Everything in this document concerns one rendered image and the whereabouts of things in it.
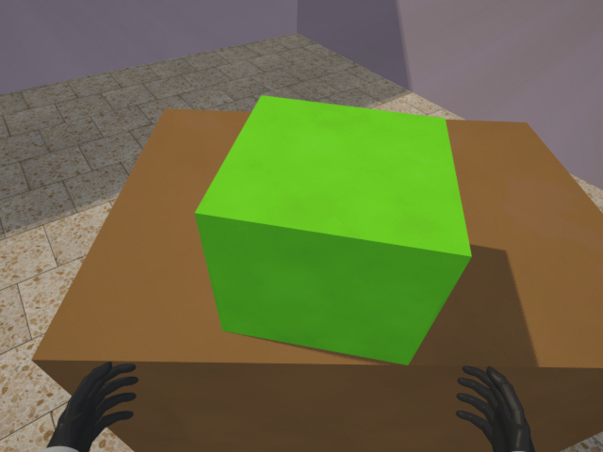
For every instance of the robot right hand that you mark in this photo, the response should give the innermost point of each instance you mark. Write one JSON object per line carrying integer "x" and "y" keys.
{"x": 507, "y": 428}

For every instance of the carton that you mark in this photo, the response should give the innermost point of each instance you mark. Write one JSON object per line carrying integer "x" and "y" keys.
{"x": 335, "y": 227}

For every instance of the pedestal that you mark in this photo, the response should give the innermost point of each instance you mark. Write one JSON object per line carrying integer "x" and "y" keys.
{"x": 529, "y": 303}

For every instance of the robot left hand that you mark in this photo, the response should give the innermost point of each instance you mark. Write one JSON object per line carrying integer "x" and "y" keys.
{"x": 81, "y": 422}

